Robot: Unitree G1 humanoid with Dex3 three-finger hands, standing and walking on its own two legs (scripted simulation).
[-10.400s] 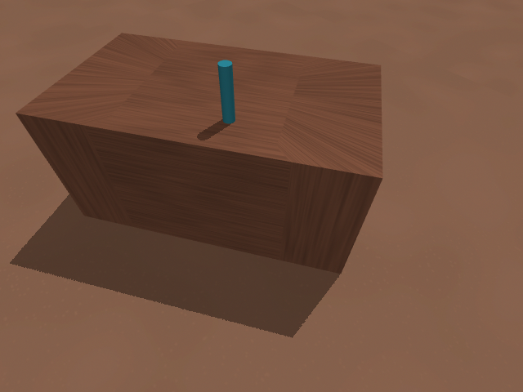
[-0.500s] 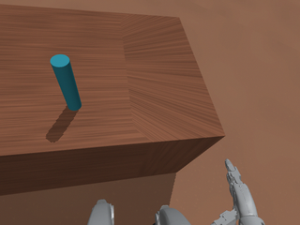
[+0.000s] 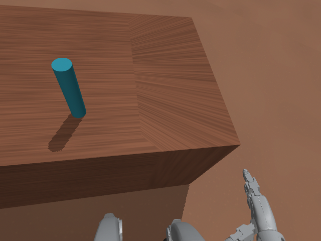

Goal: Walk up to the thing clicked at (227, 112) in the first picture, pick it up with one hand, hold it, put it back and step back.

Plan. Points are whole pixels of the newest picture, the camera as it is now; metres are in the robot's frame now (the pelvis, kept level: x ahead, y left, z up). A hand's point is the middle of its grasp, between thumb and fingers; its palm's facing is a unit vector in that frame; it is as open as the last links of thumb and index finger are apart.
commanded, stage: approach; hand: left
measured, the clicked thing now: (71, 92) +0.50 +0.21 +0.00
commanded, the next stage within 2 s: close in in 0.28 s
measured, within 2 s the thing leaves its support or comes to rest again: neither
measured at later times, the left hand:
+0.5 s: hand (51, 114) +0.45 +0.27 -0.04, palm faces +0.11 -0.99 +0.11, open 17.7 cm
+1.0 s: hand (70, 112) +0.46 +0.22 -0.04, palm faces +0.16 -0.99 +0.04, open 17.4 cm
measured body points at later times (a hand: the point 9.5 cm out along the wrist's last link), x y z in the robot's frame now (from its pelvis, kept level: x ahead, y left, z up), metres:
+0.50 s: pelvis -0.01 +0.00 -0.03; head +0.14 +0.08 +0.38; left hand +0.44 +0.32 -0.05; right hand +0.15 -0.26 -0.01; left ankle +0.03 +0.12 -0.67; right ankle -0.02 -0.16 -0.67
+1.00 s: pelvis -0.03 -0.01 -0.05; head +0.12 +0.05 +0.37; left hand +0.44 +0.27 -0.04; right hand +0.13 -0.26 -0.02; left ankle +0.03 +0.12 -0.67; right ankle -0.02 -0.16 -0.67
